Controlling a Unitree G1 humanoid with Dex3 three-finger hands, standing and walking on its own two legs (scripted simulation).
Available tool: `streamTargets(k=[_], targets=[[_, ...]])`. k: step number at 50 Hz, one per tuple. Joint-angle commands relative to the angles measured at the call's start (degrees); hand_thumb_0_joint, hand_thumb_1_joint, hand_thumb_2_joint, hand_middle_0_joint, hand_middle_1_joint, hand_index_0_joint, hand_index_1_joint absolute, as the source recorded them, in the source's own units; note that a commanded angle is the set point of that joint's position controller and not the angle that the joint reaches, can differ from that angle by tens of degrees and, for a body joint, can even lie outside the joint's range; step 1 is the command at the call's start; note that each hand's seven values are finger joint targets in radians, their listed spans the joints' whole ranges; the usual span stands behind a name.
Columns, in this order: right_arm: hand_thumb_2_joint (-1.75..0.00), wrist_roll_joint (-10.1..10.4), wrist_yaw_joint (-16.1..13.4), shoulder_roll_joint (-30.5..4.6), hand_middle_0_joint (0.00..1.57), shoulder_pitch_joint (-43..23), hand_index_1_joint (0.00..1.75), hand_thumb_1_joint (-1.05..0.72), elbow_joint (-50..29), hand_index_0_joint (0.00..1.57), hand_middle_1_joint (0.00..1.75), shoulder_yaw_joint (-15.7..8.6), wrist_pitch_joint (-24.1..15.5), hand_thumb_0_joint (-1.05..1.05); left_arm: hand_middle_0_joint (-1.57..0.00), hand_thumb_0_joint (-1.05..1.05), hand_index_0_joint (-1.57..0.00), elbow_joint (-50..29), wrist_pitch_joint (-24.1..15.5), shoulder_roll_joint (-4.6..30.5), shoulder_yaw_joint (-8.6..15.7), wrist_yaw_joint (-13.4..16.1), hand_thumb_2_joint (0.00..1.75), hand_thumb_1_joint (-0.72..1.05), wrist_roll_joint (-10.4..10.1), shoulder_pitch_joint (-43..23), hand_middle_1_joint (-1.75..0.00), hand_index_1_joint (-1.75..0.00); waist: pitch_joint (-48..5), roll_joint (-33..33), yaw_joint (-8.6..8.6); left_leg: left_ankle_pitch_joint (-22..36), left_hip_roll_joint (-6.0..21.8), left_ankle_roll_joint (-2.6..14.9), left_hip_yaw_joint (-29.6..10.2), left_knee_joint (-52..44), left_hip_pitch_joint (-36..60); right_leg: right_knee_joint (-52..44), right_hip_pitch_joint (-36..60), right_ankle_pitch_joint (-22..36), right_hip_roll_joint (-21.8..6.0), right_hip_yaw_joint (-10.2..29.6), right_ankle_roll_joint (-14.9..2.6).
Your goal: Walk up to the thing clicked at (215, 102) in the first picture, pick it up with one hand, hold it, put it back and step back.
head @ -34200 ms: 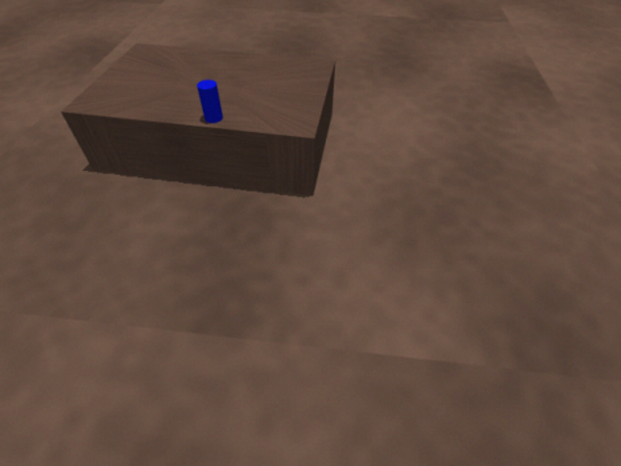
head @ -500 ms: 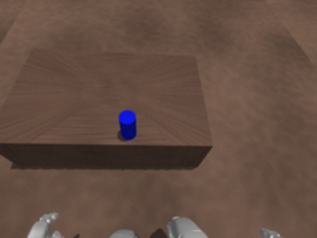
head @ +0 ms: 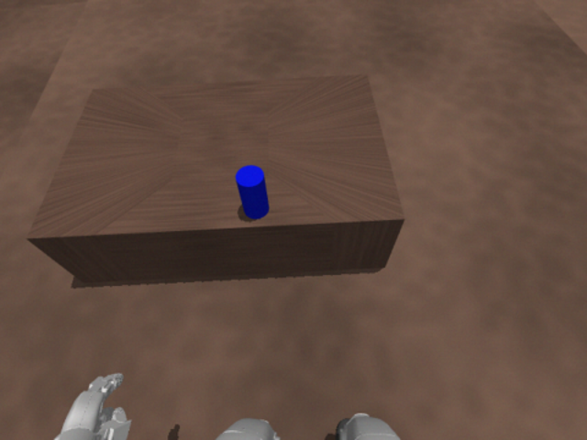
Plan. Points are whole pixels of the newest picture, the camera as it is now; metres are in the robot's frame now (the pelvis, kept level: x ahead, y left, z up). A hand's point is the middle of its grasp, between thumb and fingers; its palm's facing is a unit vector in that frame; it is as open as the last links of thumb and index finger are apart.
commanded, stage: step back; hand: left
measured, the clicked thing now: (253, 193) +0.76 +0.17 -0.35
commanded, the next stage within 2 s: stand in 1.96 s
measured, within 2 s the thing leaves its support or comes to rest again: neither
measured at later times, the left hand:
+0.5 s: hand out of the picture -0.08 +0.27 -0.16, palm faces -0.08 -0.92 -0.39, open 7.4 cm
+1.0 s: hand out of the picture -0.23 +0.27 -0.15, palm faces +0.01 -0.95 -0.32, open 7.4 cm
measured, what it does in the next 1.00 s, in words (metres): walks backwards: left foot, then right foot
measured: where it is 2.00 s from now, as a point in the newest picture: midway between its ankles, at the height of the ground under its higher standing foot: outside the picture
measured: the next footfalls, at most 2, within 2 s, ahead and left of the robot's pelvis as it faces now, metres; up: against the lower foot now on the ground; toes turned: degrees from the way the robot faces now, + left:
left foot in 0.06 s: -0.02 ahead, +0.12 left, +0.00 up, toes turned -2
right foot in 0.46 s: -0.16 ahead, -0.12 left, +0.00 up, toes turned -1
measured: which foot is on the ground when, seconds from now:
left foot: up 0.00-0.04, down 0.06-0.52, up 0.54-0.78, down 0.80-1.00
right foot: down 0.00-0.10, up 0.12-0.44, down 0.46-0.82, up 0.84-1.00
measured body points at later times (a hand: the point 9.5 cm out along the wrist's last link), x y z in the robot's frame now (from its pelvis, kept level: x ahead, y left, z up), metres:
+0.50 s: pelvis -0.17 +0.00 -0.01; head -0.11 +0.00 +0.43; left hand -0.08 +0.32 -0.13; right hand -0.04 -0.32 -0.12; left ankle -0.06 +0.12 -0.73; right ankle -0.20 -0.12 -0.73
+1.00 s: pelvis -0.32 +0.01 +0.01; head -0.29 +0.04 +0.45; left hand -0.23 +0.32 -0.13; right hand -0.24 -0.30 -0.10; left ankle -0.30 +0.12 -0.73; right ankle -0.33 -0.14 -0.68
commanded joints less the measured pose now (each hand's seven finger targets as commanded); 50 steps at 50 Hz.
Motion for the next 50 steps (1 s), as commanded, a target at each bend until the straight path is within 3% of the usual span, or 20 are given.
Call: streamTargets(k=[1,3,4,5,6,10,16,21,23,24,26,27,30,36,39,40,41,43,46,50], targets=[[-0.9,-0.86,-0.46,-8.19,0.2,3.04,0.3,-0.9,-3.41,0.2,0.3,-2.43,-2.46,0.0,-0.2,0.0,-0.2,-3.63,0.1,14.72,3.7,0.61,0.9,0.9,-0.63,1.93,-0.3,-0.3,-14.05,-15.98,1.4,4.5,2.48,1.28,5.06,-20.3,-0.12,-2.16,18.26,18.54,-12.29,12.37,-9.54],[-0.9,-1.6,-0.26,-9.25,0.2,6.29,0.3,-0.9,-1.81,0.2,0.3,-3.28,-2.72,0.0,-0.2,0.0,-0.2,-4.51,0.91,14.03,2.9,0.33,0.9,0.9,-1.06,0.08,-0.3,-0.3,-13.84,-10.64,-0.69,18.17,3.77,3.02,3.28,-30.05,7.77,1.32,9.58,11.16,-9.44,10.0,-5.3],[-0.9,-2.66,-0.08,-12.92,0.2,5.44,0.3,-0.9,-2.35,0.2,0.3,-4.3,-2.78,0.0,-0.2,0.0,-0.2,-4.98,1.04,12.04,2.35,0.2,0.9,0.9,-1.31,0.09,-0.3,-0.3,-13.3,0.59,-0.63,22.03,13.82,6.4,-10.85,-32.28,10.81,8.97,-0.14,-0.87,-3.59,5.87,-2.14],[-0.9,-2.96,0.46,-18.07,0.2,0.32,0.3,-0.9,-3.86,0.2,0.3,-4.94,-2.51,0.0,-0.2,0.0,-0.2,-5.34,0.86,11.66,2.56,0.59,0.9,0.9,-1.5,-2.05,-0.3,-0.3,-10.07,10.98,-0.71,26.91,23.62,12.87,-21.76,-35.07,7.12,18.99,-8.32,-22.29,5.59,0.79,0.02],[-0.9,-2.55,0.51,-20.33,0.2,-0.66,0.3,-0.9,-4.99,0.2,0.3,-5.44,-2.79,0.0,-0.2,0.0,-0.2,-5.43,0.82,13.42,3.79,1.3,0.9,0.9,-0.6,-5.52,-0.3,-0.3,-8.06,12.54,-3.79,27.46,28.39,19.52,-27.1,-36.8,-2.67,30.55,-4.1,-26.83,5.39,7.77,0.82],[-0.9,-2.62,-0.43,-11.66,0.2,-7.35,0.3,-0.9,-6.3,0.2,0.3,-3.03,-3.57,0.0,-0.2,0.0,-0.2,-1.4,1.09,12.7,3.61,0.36,0.9,0.9,-1.98,2.0,-0.3,-0.3,-6.94,4.06,2.94,39.37,16.25,12.14,-6.0,-29.82,2.58,40.97,-7.12,-15.49,7.79,11.29,-0.51],[-0.9,-1.52,-0.51,-10.75,0.2,-0.11,0.3,-0.9,-6.04,0.2,0.3,-3.27,-2.89,0.0,-0.2,0.0,-0.2,-2.13,-0.18,11.37,2.62,0.29,0.9,0.9,-0.93,1.15,-0.3,-0.3,-10.78,6.67,-2.06,45.66,16.68,15.51,-5.22,-24.5,18.06,23.03,-7.79,-18.09,4.98,6.18,3.0],[-0.9,-1.32,0.06,-13.46,0.2,-3.06,0.3,-0.9,-7.69,0.2,0.3,-3.98,-1.59,0.0,-0.2,0.0,-0.2,0.64,-0.97,10.97,2.13,-0.14,0.9,0.9,-0.72,6.97,-0.3,-0.3,-16.56,9.37,-0.24,38.94,17.47,13.65,-5.18,-20.77,15.42,-2.34,4.45,-10.56,1.76,0.59,1.07],[-0.9,-0.62,0.2,-12.81,0.2,-5.6,0.3,-0.9,-8.25,0.2,0.3,-3.48,-1.07,0.0,-0.2,0.0,-0.2,2.78,-1.19,11.81,2.5,-0.21,0.9,0.9,-0.21,10.53,-0.3,-0.3,-17.15,6.77,1.86,31.52,15.53,9.77,-4.03,-19.01,8.4,-10.57,11.93,-0.63,1.51,1.43,-1.29],[-0.9,-0.43,0.29,-11.25,0.2,-5.57,0.3,-0.9,-8.66,0.2,0.3,-2.88,-1.12,0.0,-0.2,0.0,-0.2,2.54,-1.29,14.91,3.41,-0.36,0.9,0.9,0.46,10.26,-0.3,-0.3,-16.21,0.08,1.51,22.58,12.16,6.91,-3.18,-16.33,-0.52,-8.78,14.98,1.32,-2.91,9.65,-3.26],[-0.9,-0.58,-0.99,-9.07,0.2,-7.65,0.3,-0.9,-9.32,0.2,0.3,-2.89,-0.94,0.0,-0.2,0.0,-0.2,-0.1,-0.86,23.5,5.33,-0.51,0.9,0.9,0.74,3.56,-0.3,-0.3,-8.69,-20.24,3.89,-6.98,0.02,1.61,1.48,6.33,-7.19,-17.19,-1.38,-0.32,-22.84,30.55,-16.71],[-0.9,-0.31,-1.05,-10.88,0.2,-6.17,0.3,-0.9,-8.12,0.2,0.3,-3.63,-0.82,0.0,-0.2,0.0,-0.2,-1.49,-1.15,21.69,4.94,-0.24,0.9,0.9,0.26,-0.32,-0.3,-0.3,-4.88,-18.21,1.82,-5.96,1.48,1.58,-2.33,13.27,-4.09,-18.61,-9.0,-0.34,-23.36,30.64,-16.68],[-0.9,0.16,-0.47,-9.62,0.2,-1.95,0.3,-0.9,-5.22,0.2,0.3,-2.44,-1.0,0.0,-0.2,0.0,-0.2,-2.85,-1.31,14.79,3.56,0.18,0.9,0.9,0.18,-3.91,-0.3,-0.3,-5.33,-8.86,-1.13,2.16,-3.08,1.78,-2.33,15.75,-5.98,-10.62,-1.69,12.5,-11.05,10.53,-9.84],[-0.9,-1.09,-1.05,-7.12,0.2,-0.87,0.3,-0.9,-6.33,0.2,0.3,-1.38,-3.17,0.0,-0.2,0.0,-0.2,-3.01,0.2,13.74,3.83,0.57,0.9,0.9,1.14,2.12,-0.3,-0.3,-11.42,-14.27,2.84,-0.4,1.93,0.41,4.97,-10.89,-8.07,-3.27,18.83,17.72,-11.72,8.99,-9.95],[-0.9,-1.83,-0.97,-7.26,0.2,4.24,0.3,-0.9,-3.13,0.2,0.3,-2.21,-4.05,0.0,-0.2,0.0,-0.2,-2.88,1.13,14.66,3.18,-0.24,0.9,0.9,-0.21,2.92,-0.3,-0.3,-14.17,-12.94,1.27,15.36,1.4,2.03,7.77,-34.22,4.48,4.3,15.79,12.67,-9.73,8.25,-7.33],[-0.9,-2.44,-1.02,-9.27,0.2,4.27,0.3,-0.9,-2.54,0.2,0.3,-3.23,-4.07,0.0,-0.2,0.0,-0.2,-3.05,1.43,12.46,2.17,-0.48,0.9,0.9,-0.18,3.92,-0.3,-0.3,-13.64,-7.97,1.72,16.47,5.43,3.25,0.63,-33.98,11.33,6.57,5.79,2.94,-7.75,7.59,-4.86],[-0.9,-3.23,-0.91,-14.03,0.2,2.35,0.3,-0.9,-3.08,0.2,0.3,-4.39,-4.12,0.0,-0.2,0.0,-0.2,-2.95,1.35,9.85,1.5,-0.78,0.9,0.9,-0.65,5.19,-0.3,-0.3,-12.0,5.89,2.57,15.6,17.53,7.96,-16.98,-35.73,15.67,15.16,-8.27,-15.23,-0.64,2.23,-1.67],[-0.9,-2.63,-0.65,-19.13,0.2,-4.34,0.3,-0.9,-5.61,0.2,0.3,-4.78,-4.57,0.0,-0.2,0.0,-0.2,-3.08,1.11,14.69,2.99,-0.11,0.9,0.9,-0.54,-2.8,-0.3,-0.3,-6.13,9.53,-1.06,6.36,30.02,18.77,-28.38,-39.98,-8.6,29.1,-1.03,-22.41,-1.01,7.91,0.1],[-0.9,-2.95,-0.82,-11.07,0.2,-7.86,0.3,-0.9,-5.3,0.2,0.3,-2.18,-5.59,0.0,-0.2,0.0,-0.2,0.65,0.79,12.83,2.76,-1.36,0.9,0.9,-1.39,2.83,-0.3,-0.3,-6.64,3.41,3.58,18.98,16.01,10.95,-6.27,-33.27,-1.3,28.14,-1.52,-13.32,2.68,8.93,-0.71],[-0.9,-2.57,0.32,-11.07,0.2,-1.95,0.3,-0.9,-3.25,0.2,0.3,-3.09,-5.71,0.0,-0.2,0.0,-0.2,1.22,-0.65,11.7,2.09,-2.42,0.9,0.9,-0.56,1.0,-0.3,-0.3,-6.87,7.24,-0.96,1.33,13.67,9.57,-6.9,-34.25,9.15,10.6,-3.24,-14.74,1.25,3.68,0.7]])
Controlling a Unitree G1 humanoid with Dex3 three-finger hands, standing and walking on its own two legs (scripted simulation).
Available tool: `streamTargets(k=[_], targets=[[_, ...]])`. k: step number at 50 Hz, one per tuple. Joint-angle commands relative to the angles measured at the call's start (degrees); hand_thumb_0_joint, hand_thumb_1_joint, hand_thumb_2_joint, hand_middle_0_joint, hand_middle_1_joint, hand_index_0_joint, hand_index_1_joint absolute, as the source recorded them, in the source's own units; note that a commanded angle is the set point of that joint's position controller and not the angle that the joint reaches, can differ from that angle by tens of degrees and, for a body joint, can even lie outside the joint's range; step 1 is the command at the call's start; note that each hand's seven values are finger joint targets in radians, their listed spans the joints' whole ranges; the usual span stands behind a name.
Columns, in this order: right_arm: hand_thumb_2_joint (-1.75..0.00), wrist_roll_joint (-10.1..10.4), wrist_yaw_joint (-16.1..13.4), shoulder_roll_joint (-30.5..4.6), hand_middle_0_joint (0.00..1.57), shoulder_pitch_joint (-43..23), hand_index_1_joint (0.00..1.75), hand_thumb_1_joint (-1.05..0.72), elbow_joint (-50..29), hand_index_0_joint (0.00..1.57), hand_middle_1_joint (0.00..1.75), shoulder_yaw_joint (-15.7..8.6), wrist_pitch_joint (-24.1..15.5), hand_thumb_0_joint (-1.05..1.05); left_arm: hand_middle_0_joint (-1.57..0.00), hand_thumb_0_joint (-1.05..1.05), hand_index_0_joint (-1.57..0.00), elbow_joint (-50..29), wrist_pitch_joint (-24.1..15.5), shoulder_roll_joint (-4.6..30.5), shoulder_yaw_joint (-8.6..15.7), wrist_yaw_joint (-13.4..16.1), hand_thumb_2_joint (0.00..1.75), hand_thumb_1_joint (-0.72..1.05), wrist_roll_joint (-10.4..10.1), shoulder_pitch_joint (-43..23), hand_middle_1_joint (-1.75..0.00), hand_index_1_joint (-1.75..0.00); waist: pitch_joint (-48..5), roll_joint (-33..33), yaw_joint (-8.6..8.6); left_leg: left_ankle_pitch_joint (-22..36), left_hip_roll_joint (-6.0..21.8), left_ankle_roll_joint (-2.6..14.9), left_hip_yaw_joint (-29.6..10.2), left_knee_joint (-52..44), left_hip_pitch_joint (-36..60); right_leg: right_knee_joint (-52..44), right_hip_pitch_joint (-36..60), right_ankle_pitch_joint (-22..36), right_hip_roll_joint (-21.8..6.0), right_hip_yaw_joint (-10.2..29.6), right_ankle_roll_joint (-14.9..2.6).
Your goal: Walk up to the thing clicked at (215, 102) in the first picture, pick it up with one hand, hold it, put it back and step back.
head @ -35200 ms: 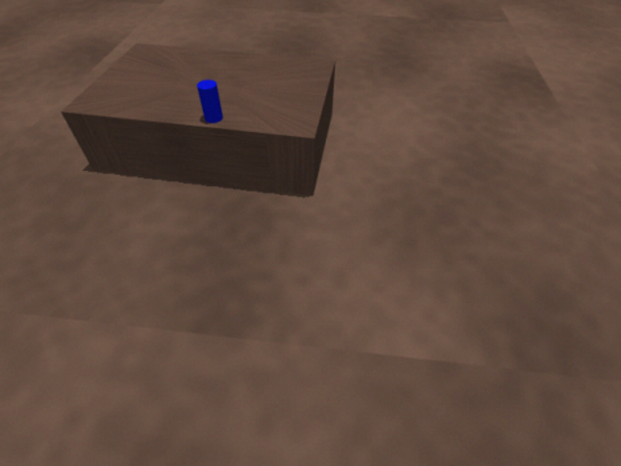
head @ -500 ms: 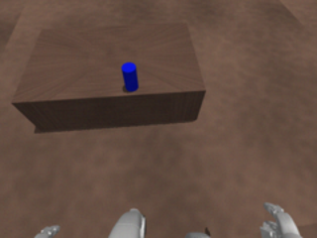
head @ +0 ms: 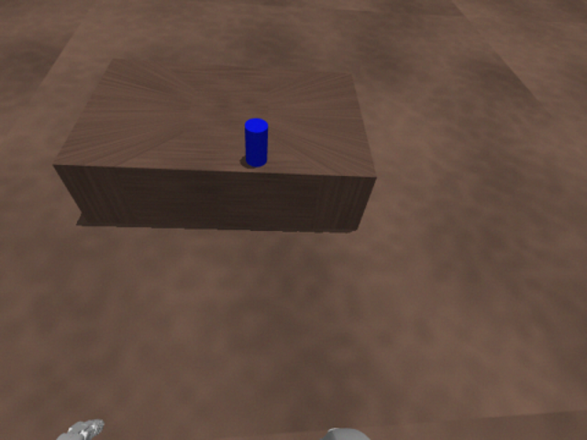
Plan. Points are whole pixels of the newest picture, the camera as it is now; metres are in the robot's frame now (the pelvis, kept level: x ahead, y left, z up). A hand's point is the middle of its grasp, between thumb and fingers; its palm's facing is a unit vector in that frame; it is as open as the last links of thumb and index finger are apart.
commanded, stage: step back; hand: left
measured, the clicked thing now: (256, 143) +1.08 +0.15 -0.36
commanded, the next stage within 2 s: stand in 0.96 s
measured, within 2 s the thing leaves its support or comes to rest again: neither
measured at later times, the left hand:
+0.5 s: hand out of the picture +0.03 +0.29 -0.16, palm faces +0.01 -0.92 -0.38, open 7.4 cm
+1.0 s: hand (126, 431) +0.14 +0.25 -0.15, palm faces -0.03 -0.94 -0.35, open 7.4 cm
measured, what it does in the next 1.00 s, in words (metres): steps on the spot: right foot, then left foot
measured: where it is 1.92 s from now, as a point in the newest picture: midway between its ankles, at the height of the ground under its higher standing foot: outside the picture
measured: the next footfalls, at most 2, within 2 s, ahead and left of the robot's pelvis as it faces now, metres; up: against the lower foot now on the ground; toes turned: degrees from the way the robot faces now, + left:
right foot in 0.12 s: -0.02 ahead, -0.15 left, +0.00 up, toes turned +0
left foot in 0.42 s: +0.09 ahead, +0.11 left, +0.00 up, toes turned +0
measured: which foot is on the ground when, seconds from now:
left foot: down 0.00-0.16, up 0.18-0.40, down 0.42-1.00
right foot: up 0.00-0.10, down 0.12-0.46, up 0.48-0.74, down 0.76-1.00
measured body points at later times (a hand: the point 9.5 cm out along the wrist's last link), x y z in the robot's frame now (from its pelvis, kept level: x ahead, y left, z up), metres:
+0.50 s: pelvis -0.01 +0.01 -0.01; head +0.01 +0.02 +0.44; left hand +0.03 +0.34 -0.14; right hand +0.09 -0.30 -0.12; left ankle +0.05 +0.11 -0.73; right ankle -0.06 -0.14 -0.72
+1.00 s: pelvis +0.04 -0.01 +0.00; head +0.07 -0.01 +0.45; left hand +0.15 +0.30 -0.12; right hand +0.12 -0.31 -0.13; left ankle +0.05 +0.11 -0.73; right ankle +0.05 -0.14 -0.73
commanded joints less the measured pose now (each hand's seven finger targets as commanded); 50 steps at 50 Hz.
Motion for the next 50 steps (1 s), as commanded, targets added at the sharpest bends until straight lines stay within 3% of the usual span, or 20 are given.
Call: streamTargets(k=[1,3,5,7,8,9,12,16,21,22,23,25,30,34,37,39,41,44,46,50], targets=[[-0.9,-0.12,-0.13,-15.74,0.2,-1.63,0.3,-0.9,-4.62,0.2,0.3,-4.7,-2.17,0.0,-0.2,0.0,-0.2,-3.88,-3.13,9.31,2.25,-0.25,0.9,0.9,0.65,-2.89,-0.3,-0.3,-3.75,13.62,-2.48,-13.68,11.05,7.44,-13.24,-13.67,7.31,-14.01,-2.2,-4.15,-1.77,-3.33,0.82],[-0.9,-0.24,0.32,-16.88,0.2,-2.07,0.3,-0.9,-5.17,0.2,0.3,-5.12,-1.56,0.0,-0.2,0.0,-0.2,-2.04,-4.17,9.13,2.24,0.13,0.9,0.9,0.72,0.06,-0.3,-0.3,-4.96,15.14,-1.79,-15.14,13.48,9.29,-13.08,-12.78,5.15,-22.3,3.63,-6.33,-1.99,-5.73,0.05],[-0.9,0.09,0.6,-16.03,0.2,-3.33,0.3,-0.9,-5.52,0.2,0.3,-4.82,-0.63,0.0,-0.2,0.0,-0.2,1.45,-5.45,8.83,2.56,0.74,0.9,0.9,1.05,4.73,-0.3,-0.3,-5.43,12.67,0.89,-10.2,10.6,6.45,-8.18,-6.71,-0.6,-37.2,14.24,4.06,-0.63,-6.11,-1.64],[-0.9,0.99,0.72,-10.34,0.2,-4.35,0.3,-0.9,-7.61,0.2,0.3,-3.3,-0.8,0.0,-0.2,0.0,-0.2,2.67,-6.58,13.88,4.08,1.28,0.9,0.9,2.19,8.68,-0.3,-0.3,-6.71,-2.84,2.43,-11.1,2.61,0.54,-1.32,10.57,-16.18,-40.75,26.43,-0.32,-10.78,13.99,-5.42],[-0.9,0.46,0.48,-10.73,0.2,-6.77,0.3,-0.9,-7.83,0.2,0.3,-3.49,-0.89,0.0,-0.2,0.0,-0.2,1.97,-6.55,17.75,5.01,1.39,0.9,0.9,1.86,5.64,-0.3,-0.3,-2.4,-5.18,3.8,-15.76,0.31,-1.7,-0.63,15.56,-22.16,-42.84,19.01,-15.54,-19.89,23.97,-10.49],[-0.9,0.43,0.28,-13.44,0.2,-7.5,0.3,-0.9,-6.95,0.2,0.3,-4.55,-1.1,0.0,-0.2,0.0,-0.2,0.35,-6.67,19.15,4.92,1.31,0.9,0.9,1.97,1.81,-0.3,-0.3,2.4,-4.31,2.95,-14.53,2.24,-2.12,-5.06,19.07,-17.89,-43.38,8.58,-18.37,-23.55,27.2,-13.58],[-0.9,1.06,1.24,-13.35,0.2,-5.46,0.3,-0.9,-5.05,0.2,0.3,-4.69,-1.8,0.0,-0.2,0.0,-0.2,-0.03,-7.43,13.7,3.62,1.35,0.9,0.9,1.03,0.86,-0.3,-0.3,2.76,-2.68,1.16,-8.63,2.0,-1.6,-4.87,17.05,-18.6,-41.48,14.82,-3.45,-16.31,13.29,-9.88],[-0.9,0.79,1.84,-11.81,0.2,-5.44,0.3,-0.9,-5.13,0.2,0.3,-3.99,-2.28,0.0,-0.2,0.0,-0.2,0.67,-7.52,14.8,3.69,1.07,0.9,0.9,0.85,3.22,-0.3,-0.3,0.17,-6.8,2.38,-7.56,2.09,-1.92,-0.91,9.62,-13.06,-37.13,15.43,11.73,-15.19,6.77,-9.24],[-0.9,1.07,1.23,-11.97,0.2,0.55,0.3,-0.9,-1.59,0.2,0.3,-5.21,-2.88,0.0,-0.2,0.0,-0.2,-1.0,-6.4,12.53,1.24,0.88,0.9,0.9,0.1,0.68,-0.3,-0.3,-4.01,-2.3,-2.0,3.47,-0.58,-0.72,2.73,-5.14,10.92,-23.64,3.18,21.2,-11.2,-1.32,-5.74],[-0.9,0.77,0.75,-14.32,0.2,3.69,0.3,-0.9,-0.77,0.2,0.3,-5.99,-3.05,0.0,-0.2,0.0,-0.2,-1.02,-6.28,9.97,0.47,0.84,0.9,0.9,-0.08,2.38,-0.3,-0.3,-6.67,5.6,-3.35,1.66,4.02,0.75,-4.02,-8.35,16.56,-14.1,-0.99,17.95,-7.51,-4.2,-4.2],[-0.9,0.36,0.41,-18.43,0.2,5.99,0.3,-0.9,-1.03,0.2,0.3,-6.66,-3.33,0.0,-0.2,0.0,-0.2,-1.63,-6.01,7.18,-0.22,0.87,0.9,0.9,-0.9,2.42,-0.3,-0.3,-7.96,16.35,-3.86,-8.86,16.84,5.74,-24.88,-15.96,16.95,-2.93,-8.87,0.87,-0.47,-8.08,-1.45],[-0.9,0.74,0.62,-21.29,0.2,1.61,0.3,-0.9,-2.14,0.2,0.3,-7.36,-2.97,0.0,-0.2,0.0,-0.2,0.24,-4.87,13.29,1.43,1.58,0.9,0.9,-0.18,3.1,-0.3,-0.3,-3.38,10.62,-2.4,-26.4,22.31,12.27,-30.95,-19.93,3.13,4.14,-5.5,-9.09,-3.79,-1.07,-2.16],[-0.9,0.69,0.42,-15.22,0.2,-3.52,0.3,-0.9,-3.19,0.2,0.3,-5.03,-3.99,0.0,-0.2,0.0,-0.2,2.59,-5.03,10.4,1.44,0.49,0.9,0.9,-0.41,6.03,-0.3,-0.3,-2.19,10.37,0.64,-2.15,13.89,7.49,-11.89,-15.41,-0.35,-6.61,-0.56,-1.53,-6.09,-3.37,-0.62],[-0.9,0.71,0.21,-15.34,0.2,-3.77,0.3,-0.9,-3.16,0.2,0.3,-4.81,-2.96,0.0,-0.2,0.0,-0.2,2.95,-5.11,9.48,1.33,0.9,0.9,0.9,-0.13,4.4,-0.3,-0.3,-5.13,13.78,-0.46,4.45,13.56,7.68,-8.9,-11.5,-0.56,-17.14,5.54,2.36,-4.22,-6.84,0.2],[-0.9,1.63,0.07,-13.71,0.2,-6.85,0.3,-0.9,-3.34,0.2,0.3,-3.6,-1.81,0.0,-0.2,0.0,-0.2,4.98,-5.5,9.61,1.72,1.72,0.9,0.9,0.3,5.55,-0.3,-0.3,-6.96,9.73,1.71,6.23,11.42,4.71,-6.34,-4.88,-5.15,-28.03,15.13,12.69,-2.57,-7.83,-0.31],[-0.9,2.38,-0.07,-10.37,0.2,-6.69,0.3,-0.9,-3.19,0.2,0.3,-2.42,-1.64,0.0,-0.2,0.0,-0.2,4.29,-6.28,13.04,2.59,2.28,0.9,0.9,0.89,4.21,-0.3,-0.3,-8.71,0.26,1.58,5.3,6.74,0.82,-2.7,3.19,-7.91,-31.41,17.01,18.22,-9.74,3.41,-2.97],[-0.9,2.23,-0.27,-10.33,0.2,-3.73,0.3,-0.9,-0.33,0.2,0.3,-2.43,-1.02,0.0,-0.2,0.0,-0.2,2.41,-6.33,15.84,2.21,1.99,0.9,0.9,0.39,-5.18,-0.3,-0.3,-5.29,-5.73,-1.72,-8.77,2.33,-1.84,-0.16,6.26,0.07,-35.18,2.53,11.1,-19.07,12.35,-10.39],[-0.9,1.86,-0.25,-13.54,0.2,-3.03,0.3,-0.9,2.87,0.2,0.3,-2.9,-2.02,0.0,-0.2,0.0,-0.2,2.05,-6.12,11.35,0.96,1.76,0.9,0.9,-0.37,-7.14,-0.3,-0.3,-6.86,-0.32,-2.21,7.78,6.87,0.8,-3.8,-4.41,4.37,-29.08,5.01,19.53,-10.67,1.1,-2.95],[-0.9,2.08,-0.09,-13.6,0.2,-6.92,0.3,-0.9,2.94,0.2,0.3,-2.49,-2.22,0.0,-0.2,0.0,-0.2,4.23,-6.04,11.12,0.9,1.64,0.9,0.9,-0.39,-4.39,-0.3,-0.3,-7.65,1.06,0.45,11.5,8.14,2.2,-4.78,-4.62,1.69,-28.54,9.96,19.57,-8.29,-1.39,-1.99],[-0.9,2.29,0.31,-12.82,0.2,-6.35,0.3,-0.9,4.49,0.2,0.3,-1.32,-2.68,0.0,-0.2,0.0,-0.2,7.07,-6.29,9.45,-0.57,1.19,0.9,0.9,-1.4,-4.82,-0.3,-0.3,-9.55,3.84,-1.01,13.46,7.96,0.84,-4.97,-8.85,5.83,-30.89,13.6,22.61,-9.42,0.0,-1.5]])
